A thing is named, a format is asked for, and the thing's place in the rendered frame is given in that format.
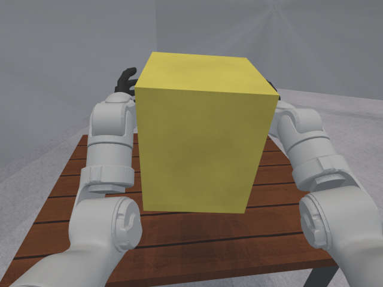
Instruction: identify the robot right forearm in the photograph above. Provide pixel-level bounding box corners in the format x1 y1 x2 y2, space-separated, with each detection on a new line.
268 100 383 233

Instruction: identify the table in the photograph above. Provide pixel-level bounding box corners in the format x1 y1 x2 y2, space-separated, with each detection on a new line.
0 133 339 287

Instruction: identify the robot left forearm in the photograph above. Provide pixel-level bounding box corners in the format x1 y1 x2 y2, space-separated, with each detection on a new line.
68 92 137 241

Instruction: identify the carton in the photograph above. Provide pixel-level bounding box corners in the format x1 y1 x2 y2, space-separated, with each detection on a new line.
134 52 279 213

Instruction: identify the right robot upper arm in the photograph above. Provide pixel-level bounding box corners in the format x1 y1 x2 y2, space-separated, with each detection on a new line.
299 185 383 287

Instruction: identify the left robot hand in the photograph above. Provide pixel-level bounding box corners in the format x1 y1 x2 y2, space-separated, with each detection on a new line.
115 67 138 102

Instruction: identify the left robot upper arm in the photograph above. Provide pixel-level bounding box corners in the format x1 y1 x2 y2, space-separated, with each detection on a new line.
9 196 142 287

